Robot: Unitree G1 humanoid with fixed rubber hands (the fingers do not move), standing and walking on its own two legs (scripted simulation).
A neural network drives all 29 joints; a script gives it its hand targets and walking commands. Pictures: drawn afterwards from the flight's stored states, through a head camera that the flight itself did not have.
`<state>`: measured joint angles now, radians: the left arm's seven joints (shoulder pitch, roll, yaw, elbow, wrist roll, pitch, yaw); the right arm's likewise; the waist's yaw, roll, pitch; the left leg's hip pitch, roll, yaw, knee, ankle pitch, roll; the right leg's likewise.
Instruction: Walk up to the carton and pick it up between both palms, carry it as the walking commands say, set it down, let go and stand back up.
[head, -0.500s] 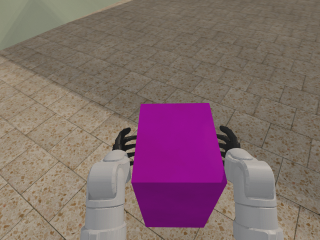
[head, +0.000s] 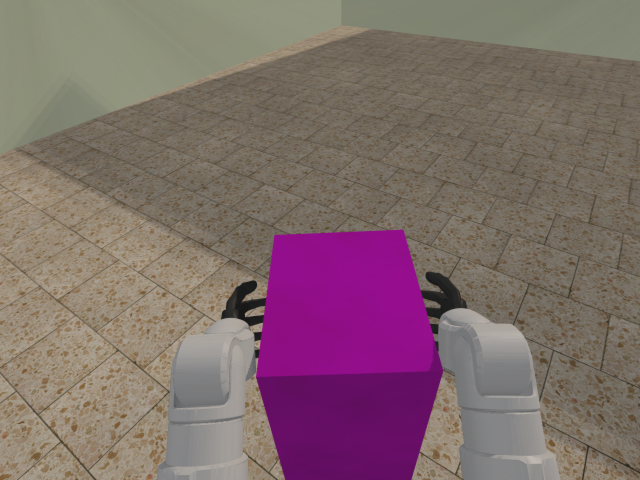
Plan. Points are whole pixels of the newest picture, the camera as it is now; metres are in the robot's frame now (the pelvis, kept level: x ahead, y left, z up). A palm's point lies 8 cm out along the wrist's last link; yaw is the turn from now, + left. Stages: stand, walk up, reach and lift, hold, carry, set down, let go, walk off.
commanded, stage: carry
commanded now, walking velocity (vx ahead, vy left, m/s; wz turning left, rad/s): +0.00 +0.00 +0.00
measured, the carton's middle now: (343, 366) +0.28 +0.01 +0.02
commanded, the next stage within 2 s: none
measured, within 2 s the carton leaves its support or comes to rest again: neither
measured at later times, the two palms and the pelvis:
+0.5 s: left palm (235, 331) +0.29 +0.15 +0.08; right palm (440, 330) +0.30 -0.11 +0.08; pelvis +0.01 +0.02 +0.01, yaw +1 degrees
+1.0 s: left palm (235, 325) +0.31 +0.15 +0.06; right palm (429, 325) +0.32 -0.10 +0.06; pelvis +0.02 +0.02 +0.01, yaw +1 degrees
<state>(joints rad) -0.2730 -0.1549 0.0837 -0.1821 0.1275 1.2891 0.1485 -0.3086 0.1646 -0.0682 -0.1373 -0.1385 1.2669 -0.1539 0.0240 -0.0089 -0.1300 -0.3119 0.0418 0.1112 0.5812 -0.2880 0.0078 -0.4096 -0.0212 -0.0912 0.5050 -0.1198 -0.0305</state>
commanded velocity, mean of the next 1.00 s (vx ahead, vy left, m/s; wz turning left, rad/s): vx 0.00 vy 0.00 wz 0.00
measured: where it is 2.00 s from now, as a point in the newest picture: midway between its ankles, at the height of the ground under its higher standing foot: outside the picture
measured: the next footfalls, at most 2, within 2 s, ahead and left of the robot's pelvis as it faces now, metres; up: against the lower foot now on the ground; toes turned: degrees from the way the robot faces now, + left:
none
